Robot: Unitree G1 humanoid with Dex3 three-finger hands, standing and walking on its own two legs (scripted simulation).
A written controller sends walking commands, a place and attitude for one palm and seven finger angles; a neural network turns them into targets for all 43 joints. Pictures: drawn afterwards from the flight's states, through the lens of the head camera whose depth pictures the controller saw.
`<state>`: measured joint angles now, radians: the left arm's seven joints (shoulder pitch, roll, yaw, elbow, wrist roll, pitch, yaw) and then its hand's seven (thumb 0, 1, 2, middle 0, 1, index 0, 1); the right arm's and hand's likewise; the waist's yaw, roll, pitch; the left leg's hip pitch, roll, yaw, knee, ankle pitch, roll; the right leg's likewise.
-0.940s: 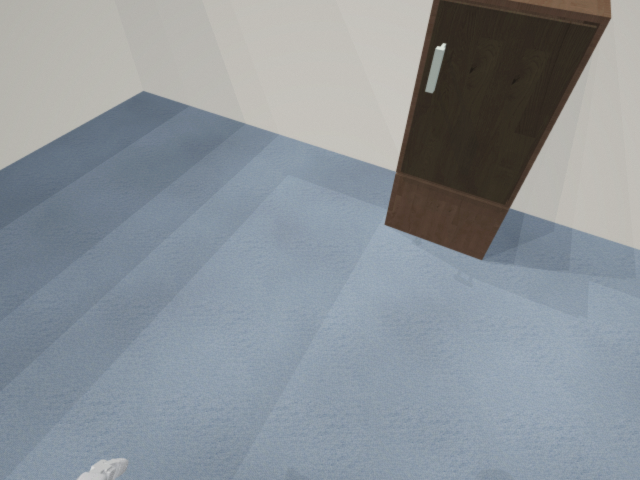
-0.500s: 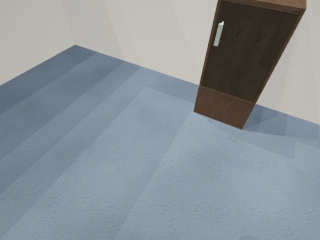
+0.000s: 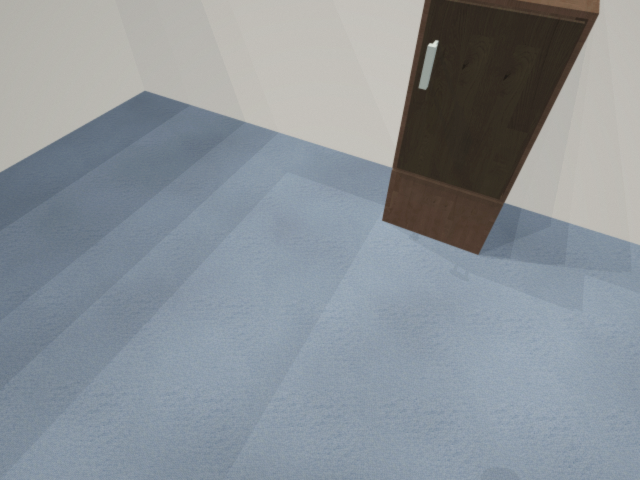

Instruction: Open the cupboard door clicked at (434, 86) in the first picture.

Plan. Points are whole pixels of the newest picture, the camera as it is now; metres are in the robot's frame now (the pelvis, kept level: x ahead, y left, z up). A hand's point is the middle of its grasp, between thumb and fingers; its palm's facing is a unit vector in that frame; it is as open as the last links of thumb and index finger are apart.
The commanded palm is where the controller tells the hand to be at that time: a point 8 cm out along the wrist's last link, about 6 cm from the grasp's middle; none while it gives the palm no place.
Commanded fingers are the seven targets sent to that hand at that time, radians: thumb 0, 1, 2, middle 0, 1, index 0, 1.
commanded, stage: look at it before walking up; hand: left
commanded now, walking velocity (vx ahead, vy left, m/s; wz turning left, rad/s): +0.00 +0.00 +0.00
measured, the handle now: (429, 64) +1.26 -0.28 -0.03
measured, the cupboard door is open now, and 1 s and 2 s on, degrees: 0 0 0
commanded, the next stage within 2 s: walk to a spot facing it in 0.60 s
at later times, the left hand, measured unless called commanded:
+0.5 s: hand out of the picture +0.09 +0.25 -0.16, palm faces -0.03 -0.94 -0.34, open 7.3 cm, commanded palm none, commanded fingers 0.00 0.90 0.90 -0.20 -0.30 -0.20 -0.30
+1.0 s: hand out of the picture +0.07 +0.20 -0.19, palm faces -0.07 -0.97 -0.22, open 7.3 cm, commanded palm none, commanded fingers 0.00 0.90 0.90 -0.20 -0.30 -0.20 -0.30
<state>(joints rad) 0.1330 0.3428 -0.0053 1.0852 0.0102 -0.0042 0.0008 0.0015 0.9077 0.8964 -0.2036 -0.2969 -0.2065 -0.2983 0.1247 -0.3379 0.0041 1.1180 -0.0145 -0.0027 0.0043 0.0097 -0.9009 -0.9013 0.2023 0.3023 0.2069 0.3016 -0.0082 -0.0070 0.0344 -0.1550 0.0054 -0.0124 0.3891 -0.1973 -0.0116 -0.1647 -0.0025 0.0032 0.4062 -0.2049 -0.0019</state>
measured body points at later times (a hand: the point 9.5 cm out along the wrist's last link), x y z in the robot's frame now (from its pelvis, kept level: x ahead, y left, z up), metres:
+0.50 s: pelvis +0.01 +0.00 +0.00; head +0.02 +0.00 +0.45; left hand +0.09 +0.30 -0.13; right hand +0.09 -0.30 -0.13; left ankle +0.01 +0.13 -0.74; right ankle +0.01 -0.12 -0.74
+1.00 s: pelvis +0.06 +0.00 -0.01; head +0.05 +0.00 +0.44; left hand +0.07 +0.25 -0.17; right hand +0.06 -0.26 -0.16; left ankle +0.01 +0.13 -0.74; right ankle +0.01 -0.11 -0.74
